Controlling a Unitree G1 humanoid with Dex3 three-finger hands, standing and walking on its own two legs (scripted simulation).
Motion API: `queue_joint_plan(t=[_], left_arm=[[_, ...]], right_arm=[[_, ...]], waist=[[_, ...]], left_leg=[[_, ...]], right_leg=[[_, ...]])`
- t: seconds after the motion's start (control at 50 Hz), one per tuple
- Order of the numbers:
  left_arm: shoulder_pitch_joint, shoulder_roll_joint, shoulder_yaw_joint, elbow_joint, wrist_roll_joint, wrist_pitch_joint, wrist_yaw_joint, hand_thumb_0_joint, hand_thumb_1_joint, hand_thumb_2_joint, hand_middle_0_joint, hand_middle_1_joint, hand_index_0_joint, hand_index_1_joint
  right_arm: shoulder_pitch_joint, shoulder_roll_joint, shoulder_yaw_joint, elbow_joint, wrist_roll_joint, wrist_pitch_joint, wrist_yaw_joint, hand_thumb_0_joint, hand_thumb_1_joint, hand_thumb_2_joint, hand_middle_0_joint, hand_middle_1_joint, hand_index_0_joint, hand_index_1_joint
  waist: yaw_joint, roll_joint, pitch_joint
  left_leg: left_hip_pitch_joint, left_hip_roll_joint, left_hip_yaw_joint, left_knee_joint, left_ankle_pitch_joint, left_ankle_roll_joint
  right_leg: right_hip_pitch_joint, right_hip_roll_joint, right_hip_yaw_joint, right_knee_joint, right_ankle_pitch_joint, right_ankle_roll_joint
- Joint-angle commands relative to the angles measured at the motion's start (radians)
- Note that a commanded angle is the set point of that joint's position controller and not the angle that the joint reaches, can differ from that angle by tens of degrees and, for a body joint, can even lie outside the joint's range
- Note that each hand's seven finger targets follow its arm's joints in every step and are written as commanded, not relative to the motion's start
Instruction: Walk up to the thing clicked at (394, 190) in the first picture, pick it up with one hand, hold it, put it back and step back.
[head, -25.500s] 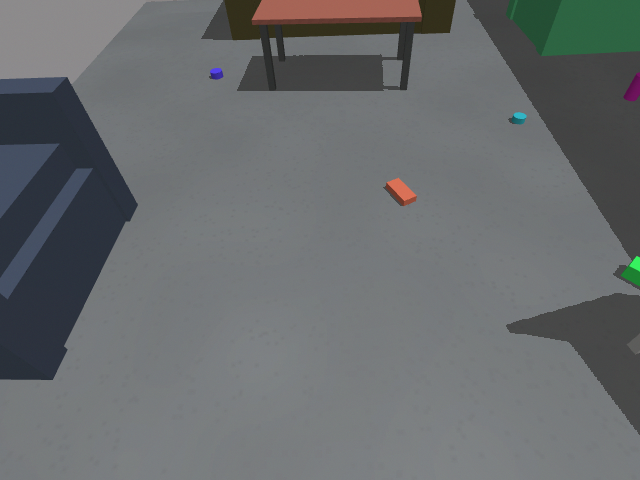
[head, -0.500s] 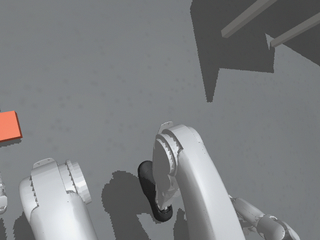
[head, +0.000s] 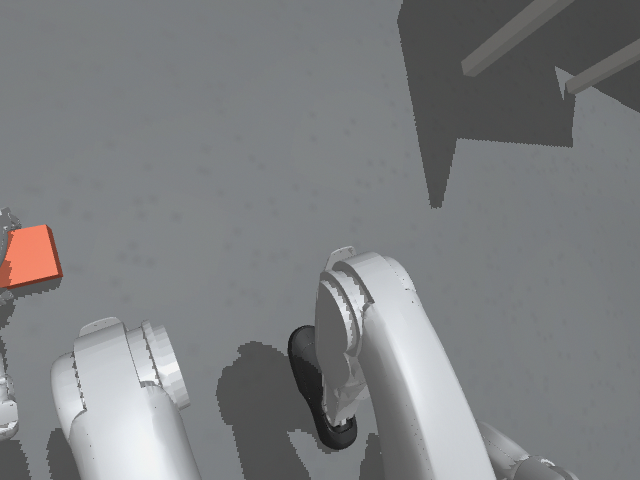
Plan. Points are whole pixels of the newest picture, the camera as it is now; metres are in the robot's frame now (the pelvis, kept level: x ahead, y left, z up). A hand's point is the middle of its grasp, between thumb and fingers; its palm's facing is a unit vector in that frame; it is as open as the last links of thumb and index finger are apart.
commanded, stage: settle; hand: left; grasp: from above
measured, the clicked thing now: out of the picture +0.41 +0.31 -0.28
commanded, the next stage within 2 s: lift in 0.58 s
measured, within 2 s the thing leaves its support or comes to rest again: leaves its support in 0.02 s
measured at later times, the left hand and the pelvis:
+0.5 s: hand out of the picture +0.39 +0.32 -0.15, palm faces -0.47 -0.11 -0.88, open 9.5 cm; pelvis +0.00 -0.01 +0.03, yaw +6 degrees
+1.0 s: hand out of the picture +0.37 +0.32 -0.08, palm faces -0.48 -0.10 -0.87, open 9.5 cm; pelvis +0.00 -0.01 +0.07, yaw +8 degrees
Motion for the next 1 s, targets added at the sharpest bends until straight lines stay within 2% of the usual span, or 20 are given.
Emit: queue_joint_plan(t=[0.0, 0.08, 0.12, 0.16, 0.18, 0.3, 0.32, 0.34, 0.38, 0.4, 0.46, 0.5, 0.56, 0.64, 0.66, 0.68, 0.72, 0.76, 0.82, 0.98], left_arm=[[-0.198, 0.231, 0.058, -0.205, -0.010, 0.004, 0.035, 0.000, 0.413, 0.472, -0.810, -0.494, -0.826, -0.479], [-0.213, 0.180, 0.037, -0.280, -0.021, 0.011, 0.011, 0.000, 0.410, 0.449, -0.809, -0.482, -0.825, -0.466], [-0.194, 0.137, 0.030, -0.301, -0.033, 0.025, -0.012, 0.000, 0.430, 0.466, -0.817, -0.508, -0.835, -0.489], [-0.202, 0.069, -0.022, -0.339, -0.049, 0.032, -0.045, 0.000, 0.408, 0.446, -0.812, -0.489, -0.827, -0.474], [-0.185, 0.088, -0.003, -0.323, -0.046, 0.041, -0.054, 0.000, 0.426, 0.421, -0.811, -0.493, -0.835, -0.470], [-0.226, 0.018, -0.040, -0.317, -0.058, 0.053, -0.150, 0.000, 0.489, 0.458, -0.873, -0.496, -0.891, -0.480], [-0.221, 0.045, -0.030, -0.327, -0.049, 0.051, -0.163, 0.000, 0.501, 0.459, -0.886, -0.505, -0.905, -0.488], [-0.244, 0.018, -0.050, -0.343, -0.057, 0.045, -0.178, 0.000, 0.504, 0.484, -0.902, -0.500, -0.913, -0.491], [-0.239, 0.074, -0.016, -0.328, -0.051, 0.033, -0.190, 0.000, 0.535, 0.456, -0.911, -0.509, -0.931, -0.490], [-0.247, 0.035, -0.044, -0.353, -0.053, 0.027, -0.201, 0.000, 0.532, 0.456, -0.910, -0.499, -0.930, -0.481], [-0.292, 0.036, -0.064, -0.408, -0.057, 0.003, -0.217, 0.000, 0.532, 0.439, -0.909, -0.492, -0.931, -0.472], [-0.266, 0.068, -0.038, -0.406, -0.052, 0.002, -0.212, 0.000, 0.559, 0.447, -0.923, -0.510, -0.950, -0.486], [-0.280, 0.057, -0.050, -0.383, -0.039, 0.003, -0.213, 0.000, 0.591, 0.518, -0.955, -0.519, -0.973, -0.502], [-0.300, 0.079, -0.033, -0.408, -0.042, 0.004, -0.209, 0.000, 0.593, 0.525, -0.968, -0.500, -0.980, -0.490], [-0.280, 0.058, -0.046, -0.369, -0.040, 0.010, -0.215, 0.000, 0.585, 0.532, -0.963, -0.502, -0.974, -0.493], [-0.296, 0.058, -0.050, -0.414, -0.046, 0.009, -0.217, 0.000, 0.654, 0.463, -1.001, -0.570, -1.041, -0.530], [-0.269, 0.053, -0.045, -0.434, -0.056, 0.017, -0.226, 0.000, 0.629, 0.500, -0.985, -0.517, -1.013, -0.489], [-0.250, 0.038, -0.047, -0.440, -0.079, 0.035, -0.241, 0.000, 0.620, 0.516, -0.972, -0.526, -1.001, -0.498], [-0.260, 0.059, -0.043, -0.516, -0.107, 0.054, -0.281, 0.000, 0.603, 0.549, -0.961, -0.554, -0.988, -0.527], [-0.121, 0.023, -0.056, -0.709, -0.167, 0.053, -0.414, 0.000, 0.588, 0.609, -0.958, -0.569, -0.977, -0.550]], right_arm=[[0.165, -0.310, -0.143, 0.016, 0.028, 0.014, -0.007, 0.000, -0.907, -0.901, 0.200, 0.300, 0.200, 0.300], [0.174, -0.296, -0.188, 0.033, 0.056, 0.026, -0.008, 0.000, -0.908, -0.902, 0.200, 0.300, 0.199, 0.300], [0.190, -0.297, -0.215, 0.044, 0.074, 0.031, -0.010, 0.000, -0.908, -0.902, 0.200, 0.300, 0.199, 0.300], [0.181, -0.291, -0.245, 0.037, 0.098, 0.041, -0.016, 0.000, -0.910, -0.903, 0.199, 0.300, 0.199, 0.300], [0.205, -0.293, -0.253, 0.049, 0.104, 0.048, -0.021, 0.000, -0.907, -0.902, 0.200, 0.300, 0.199, 0.300], [0.220, -0.269, -0.279, 0.045, 0.139, 0.085, -0.051, 0.000, -0.909, -0.904, 0.200, 0.300, 0.199, 0.300], [0.223, -0.267, -0.281, 0.042, 0.142, 0.089, -0.058, 0.000, -0.910, -0.904, 0.200, 0.300, 0.199, 0.300], [0.218, -0.253, -0.281, 0.033, 0.149, 0.095, -0.063, 0.000, -0.912, -0.905, 0.199, 0.300, 0.199, 0.300], [0.225, -0.260, -0.283, 0.029, 0.153, 0.106, -0.079, 0.000, -0.913, -0.905, 0.199, 0.300, 0.199, 0.300], [0.216, -0.248, -0.281, 0.013, 0.156, 0.107, -0.085, 0.000, -0.911, -0.905, 0.200, 0.300, 0.199, 0.300], [0.209, -0.220, -0.276, 0.015, 0.165, 0.121, -0.107, 0.000, -0.909, -0.903, 0.200, 0.300, 0.199, 0.300], [0.211, -0.214, -0.278, 0.024, 0.167, 0.128, -0.120, 0.000, -0.909, -0.903, 0.200, 0.300, 0.199, 0.300], [0.217, -0.210, -0.278, 0.024, 0.168, 0.140, -0.133, 0.000, -0.905, -0.901, 0.200, 0.300, 0.200, 0.300], [0.215, -0.211, -0.280, 0.022, 0.168, 0.147, -0.150, 0.000, -0.906, -0.901, 0.200, 0.300, 0.200, 0.300], [0.222, -0.212, -0.285, 0.023, 0.168, 0.146, -0.153, 0.000, -0.906, -0.901, 0.200, 0.300, 0.200, 0.300], [0.217, -0.203, -0.283, 0.020, 0.171, 0.149, -0.156, 0.000, -0.931, -0.911, 0.199, 0.300, 0.199, 0.300], [0.227, -0.203, -0.293, 0.019, 0.177, 0.152, -0.161, 0.000, -0.915, -0.905, 0.200, 0.300, 0.200, 0.300], [0.241, -0.208, -0.300, 0.013, 0.184, 0.153, -0.165, 0.000, -0.913, -0.904, 0.200, 0.300, 0.200, 0.300], [0.250, -0.204, -0.311, 0.005, 0.200, 0.166, -0.175, 0.000, -0.915, -0.904, 0.200, 0.300, 0.200, 0.300], [0.255, -0.194, -0.338, -0.047, 0.243, 0.204, -0.193, 0.000, -0.916, -0.905, 0.200, 0.300, 0.200, 0.300]], waist=[[0.028, 0.581, -0.749], [0.024, 0.552, -0.746], [0.040, 0.554, -0.763], [0.053, 0.550, -0.807], [0.056, 0.528, -0.805], [0.057, 0.416, -0.753], [0.069, 0.398, -0.768], [0.065, 0.379, -0.784], [0.070, 0.343, -0.764], [0.079, 0.342, -0.775], [0.096, 0.347, -0.815], [0.122, 0.372, -0.843], [0.107, 0.342, -0.842], [0.128, 0.363, -0.834], [0.114, 0.336, -0.817], [0.127, 0.355, -0.846], [0.145, 0.370, -0.902], [0.140, 0.359, -0.900], [0.153, 0.374, -0.927], [0.178, 0.324, -0.927]], left_leg=[[0.529, 0.010, 0.105, -0.328, 0.270, -0.023], [0.488, 0.007, 0.131, -0.331, 0.235, -0.010], [0.516, 0.002, 0.123, -0.365, 0.224, -0.012], [0.541, 0.006, 0.125, -0.384, 0.215, -0.012], [0.525, 0.001, 0.131, -0.384, 0.233, -0.008], [0.465, -0.018, 0.145, -0.411, 0.194, 0.009], [0.466, -0.020, 0.154, -0.410, 0.201, 0.013], [0.459, -0.022, 0.165, -0.401, 0.200, 0.016], [0.429, -0.029, 0.176, -0.400, 0.186, 0.020], [0.438, -0.031, 0.182, -0.407, 0.187, 0.020], [0.449, -0.034, 0.193, -0.414, 0.174, 0.019], [0.476, -0.034, 0.206, -0.421, 0.210, 0.017], [0.469, -0.034, 0.209, -0.419, 0.219, 0.022], [0.482, -0.037, 0.208, -0.451, 0.182, 0.020], [0.498, -0.036, 0.207, -0.452, 0.167, 0.020], [0.498, -0.036, 0.212, -0.461, 0.176, 0.021], [0.544, -0.037, 0.211, -0.482, 0.197, 0.018], [0.565, -0.039, 0.208, -0.501, 0.199, 0.020], [0.570, -0.040, 0.211, -0.529, 0.189, 0.023], [0.630, -0.038, 0.193, -0.602, 0.220, 0.023]], right_leg=[[0.312, 0.044, -0.102, -0.132, 0.244, -0.098], [0.298, 0.043, -0.075, -0.171, 0.216, -0.100], [0.252, 0.030, -0.081, -0.170, 0.201, -0.101], [0.241, 0.031, -0.064, -0.186, 0.187, -0.107], [0.252, 0.029, -0.059, -0.194, 0.202, -0.105], [0.238, 0.013, -0.037, -0.234, 0.161, -0.101], [0.263, 0.014, -0.029, -0.241, 0.164, -0.100], [0.289, 0.018, -0.015, -0.257, 0.159, -0.101], [0.301, 0.011, -0.005, -0.277, 0.129, -0.103], [0.307, 0.009, -0.003, -0.283, 0.131, -0.101], [0.334, 0.012, 0.021, -0.299, 0.098, -0.106], [0.348, 0.009, 0.023, -0.295, 0.135, -0.103], [0.359, 0.009, 0.028, -0.305, 0.151, -0.100], [0.323, 0.002, 0.024, -0.312, 0.102, -0.109], [0.317, 0.001, 0.021, -0.320, 0.089, -0.108], [0.338, 0.001, 0.026, -0.323, 0.099, -0.107], [0.353, -0.002, 0.022, -0.319, 0.123, -0.110], [0.353, -0.007, 0.015, -0.337, 0.137, -0.106], [0.383, -0.008, 0.024, -0.363, 0.131, -0.107], [0.463, -0.014, 0.036, -0.430, 0.161, -0.104]])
